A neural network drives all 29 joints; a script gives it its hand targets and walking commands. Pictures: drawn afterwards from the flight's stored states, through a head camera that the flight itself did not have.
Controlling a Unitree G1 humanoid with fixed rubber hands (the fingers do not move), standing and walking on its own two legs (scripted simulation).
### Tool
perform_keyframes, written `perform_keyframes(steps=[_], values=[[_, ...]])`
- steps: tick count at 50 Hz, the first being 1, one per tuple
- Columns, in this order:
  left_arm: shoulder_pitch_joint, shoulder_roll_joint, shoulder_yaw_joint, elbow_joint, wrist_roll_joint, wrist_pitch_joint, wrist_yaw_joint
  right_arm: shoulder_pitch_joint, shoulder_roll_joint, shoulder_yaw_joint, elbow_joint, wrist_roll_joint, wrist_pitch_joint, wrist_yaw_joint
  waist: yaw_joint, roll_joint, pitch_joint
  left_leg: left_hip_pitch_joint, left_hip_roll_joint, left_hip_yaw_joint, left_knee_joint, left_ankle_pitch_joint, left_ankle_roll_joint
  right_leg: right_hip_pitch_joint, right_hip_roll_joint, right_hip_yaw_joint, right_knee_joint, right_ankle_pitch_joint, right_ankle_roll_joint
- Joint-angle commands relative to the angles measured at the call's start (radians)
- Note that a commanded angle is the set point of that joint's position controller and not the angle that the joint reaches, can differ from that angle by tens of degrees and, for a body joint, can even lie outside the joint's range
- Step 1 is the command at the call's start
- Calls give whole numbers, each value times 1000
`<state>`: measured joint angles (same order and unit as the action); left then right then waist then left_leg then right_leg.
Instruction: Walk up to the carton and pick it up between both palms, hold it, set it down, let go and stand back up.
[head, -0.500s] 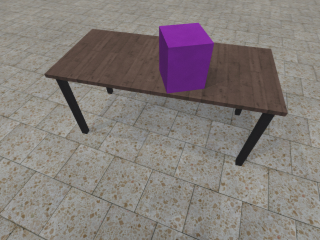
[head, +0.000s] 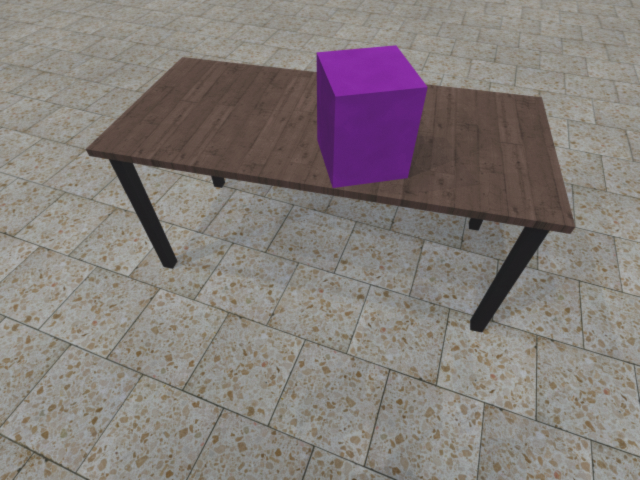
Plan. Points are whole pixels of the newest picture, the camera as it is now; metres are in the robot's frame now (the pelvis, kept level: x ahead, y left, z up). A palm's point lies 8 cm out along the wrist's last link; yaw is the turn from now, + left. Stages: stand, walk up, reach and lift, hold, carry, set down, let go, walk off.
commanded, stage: stand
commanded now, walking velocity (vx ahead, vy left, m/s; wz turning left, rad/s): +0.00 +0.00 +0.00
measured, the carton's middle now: (364, 117) +0.92 -0.07 -0.06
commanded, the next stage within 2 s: none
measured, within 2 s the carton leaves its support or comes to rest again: neither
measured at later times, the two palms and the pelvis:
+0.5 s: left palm out of the picture +0.02 +0.24 -0.13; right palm out of the picture +0.02 -0.25 -0.13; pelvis +0.00 +0.00 +0.00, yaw -1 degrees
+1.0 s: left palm out of the picture +0.01 +0.24 -0.14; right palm out of the picture +0.00 -0.24 -0.13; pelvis +0.00 +0.00 +0.00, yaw -1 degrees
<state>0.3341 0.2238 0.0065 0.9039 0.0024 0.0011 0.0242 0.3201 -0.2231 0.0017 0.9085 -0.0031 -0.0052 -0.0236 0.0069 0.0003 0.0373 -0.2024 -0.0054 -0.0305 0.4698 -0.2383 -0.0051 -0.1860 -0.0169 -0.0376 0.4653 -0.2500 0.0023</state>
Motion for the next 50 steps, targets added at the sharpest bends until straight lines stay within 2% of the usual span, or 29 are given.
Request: perform_keyframes(steps=[1,2,3,4,5,7,10,12,14,16,18,19,20,21,23,26,29,33,35,36,37,38,39,41,43,44,46,50], values=[[53,136,31,-48,-2,-16,6,46,-130,-29,-50,2,-16,-9,5,4,22,-39,91,-80,-105,81,21,-10,-85,101,-95,74,-25],[53,132,31,-41,-1,-17,6,45,-132,-30,-45,-1,-17,-9,0,17,15,-22,88,-80,-102,95,22,-7,-87,102,-97,77,-24],[50,147,32,-38,1,-18,7,52,-132,-30,-44,0,-17,-9,-1,-1,17,-25,92,-84,-103,95,26,-9,-84,104,-97,81,-25],[57,134,28,-37,0,-17,6,48,-134,-28,-44,2,-17,-9,-3,7,38,-33,91,-81,-106,80,27,-25,-84,109,-104,75,-25],[55,124,25,-30,-1,-17,6,44,-129,-31,-36,1,-15,-10,1,-9,45,-30,91,-84,-108,71,25,-29,-82,105,-108,55,-23],[57,127,27,-27,1,-18,9,50,-129,-30,-28,1,-15,-10,-3,5,24,-24,93,-80,-104,92,23,-4,-84,100,-106,85,-26],[61,117,23,-21,-2,-19,10,44,-126,-27,-19,1,-15,-11,2,-15,29,-10,94,-76,-108,98,18,-18,-79,97,-109,87,-23],[50,119,20,-19,-5,-17,10,51,-128,-24,-8,1,-13,-11,-6,4,50,-50,95,-77,-117,81,17,-5,-83,99,-111,71,-25],[54,127,25,-12,-3,-17,10,38,-143,-31,-11,-2,-15,-12,3,3,40,-32,94,-77,-116,86,18,-5,-80,101,-105,83,-22],[53,133,26,-7,-2,-21,11,40,-122,-26,-2,-1,-18,-12,-1,-15,19,-13,95,-74,-109,122,23,8,-86,104,-106,114,-25],[60,125,23,-6,2,-22,14,51,-118,-23,6,-3,-18,-13,-2,13,5,-3,96,-65,-103,132,17,15,-87,105,-103,142,-22],[60,118,18,4,1,-22,15,39,-113,-20,6,-1,-18,-14,0,-6,0,8,96,-61,-101,135,15,14,-87,102,-106,146,-25],[48,120,20,0,-1,-22,15,43,-118,-21,10,0,-18,-14,-5,-1,0,7,95,-64,-98,155,15,14,-84,101,-102,154,-28],[50,126,22,-2,-2,-21,15,41,-120,-22,9,-2,-18,-15,-1,12,-5,10,96,-60,-103,143,15,14,-86,105,-100,143,-26],[54,117,19,7,-5,-18,15,51,-118,-24,15,2,-16,-15,-3,-7,7,0,96,-65,-108,126,11,3,-81,99,-105,121,-21],[66,113,15,17,-4,-16,16,48,-120,-21,28,3,-11,-15,1,13,55,-18,97,-66,-115,99,12,-17,-79,109,-121,96,-21],[61,113,18,18,-3,-17,15,50,-112,-21,38,1,-10,-18,-4,-7,48,-14,98,-65,-124,83,14,-22,-82,110,-121,77,-22],[62,111,14,26,-1,-20,17,49,-117,-16,45,-3,-13,-17,0,0,39,10,101,-62,-110,133,12,-21,-85,114,-116,123,-17],[63,110,13,29,-4,-20,19,54,-119,-20,50,1,-12,-16,-9,12,45,-3,95,-61,-119,106,14,-26,-81,116,-124,101,-21],[68,105,14,34,-2,-20,18,60,-114,-19,55,0,-11,-16,-3,12,26,3,97,-62,-121,79,17,-9,-80,112,-126,77,-21],[64,111,16,33,-5,-19,17,53,-106,-19,53,0,-11,-17,-5,-7,32,-3,96,-53,-124,78,13,-27,-77,110,-126,70,-21],[55,104,15,33,-6,-18,17,54,-105,-17,57,1,-10,-16,-3,6,44,-18,95,-53,-128,75,10,-22,-74,106,-125,68,-21],[57,101,12,34,-5,-17,17,46,-104,-16,53,4,-11,-17,-1,-10,47,-14,99,-54,-127,83,9,-30,-78,110,-122,82,-20],[60,104,13,39,-4,-18,19,53,-112,-19,55,0,-13,-18,-8,-4,37,-6,98,-58,-127,84,10,-16,-78,114,-121,79,-21],[75,97,11,50,-3,-19,20,47,-102,-13,63,4,-13,-18,6,-2,30,-5,99,-54,-120,86,11,-14,-79,113,-127,94,-17],[66,103,12,55,-2,-20,20,53,-103,-13,67,2,-13,-19,-6,-4,39,4,98,-52,-121,104,8,-17,-78,114,-124,108,-18],[57,99,13,49,-6,-19,19,64,-105,-12,73,6,-13,-20,-9,-10,37,-5,103,-58,-128,93,11,-10,-76,110,-126,92,-17],[65,92,15,53,-6,-20,20,59,-94,-11,79,2,-13,-20,-4,-4,34,-5,101,-48,-128,88,8,-13,-78,112,-124,86,-19]])
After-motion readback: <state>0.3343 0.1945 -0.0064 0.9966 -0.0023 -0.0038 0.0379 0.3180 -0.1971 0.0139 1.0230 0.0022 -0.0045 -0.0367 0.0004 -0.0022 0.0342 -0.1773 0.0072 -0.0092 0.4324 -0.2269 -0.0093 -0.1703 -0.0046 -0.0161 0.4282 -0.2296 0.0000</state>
